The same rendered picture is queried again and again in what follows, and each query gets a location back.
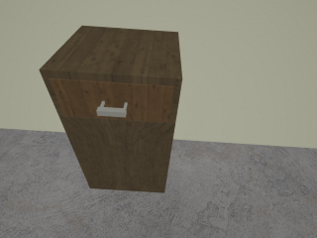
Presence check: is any cabinet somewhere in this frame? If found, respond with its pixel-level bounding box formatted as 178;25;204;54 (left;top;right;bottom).
39;26;182;193

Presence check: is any drawer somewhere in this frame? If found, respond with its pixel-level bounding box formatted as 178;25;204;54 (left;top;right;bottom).
50;78;174;123

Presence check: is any handle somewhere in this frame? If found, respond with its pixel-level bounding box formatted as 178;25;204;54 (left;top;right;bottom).
96;101;128;118

